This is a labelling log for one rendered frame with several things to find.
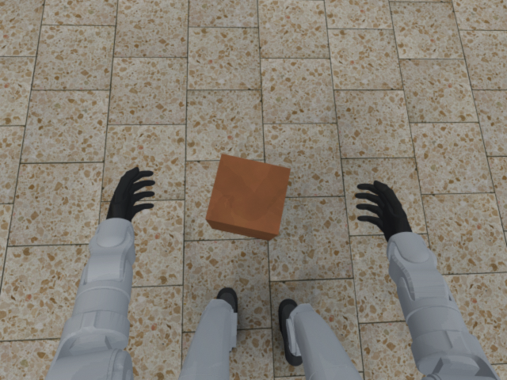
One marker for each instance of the left robot upper arm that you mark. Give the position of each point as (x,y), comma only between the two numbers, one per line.
(112,364)

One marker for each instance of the left robot forearm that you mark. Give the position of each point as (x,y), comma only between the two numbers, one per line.
(99,320)

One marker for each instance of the left robot thigh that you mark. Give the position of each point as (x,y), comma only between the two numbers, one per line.
(208,357)

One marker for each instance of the right robot forearm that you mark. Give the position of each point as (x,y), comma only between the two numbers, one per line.
(441,341)

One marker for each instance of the carton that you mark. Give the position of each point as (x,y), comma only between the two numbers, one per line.
(248,197)

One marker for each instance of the right robot thigh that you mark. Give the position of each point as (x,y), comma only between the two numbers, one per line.
(323,356)

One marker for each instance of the robot thigh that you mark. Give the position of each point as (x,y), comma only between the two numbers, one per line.
(323,356)
(208,357)

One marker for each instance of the right robot hand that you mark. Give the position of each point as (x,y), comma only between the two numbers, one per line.
(392,218)

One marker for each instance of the left robot hand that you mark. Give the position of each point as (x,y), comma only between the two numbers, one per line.
(123,200)

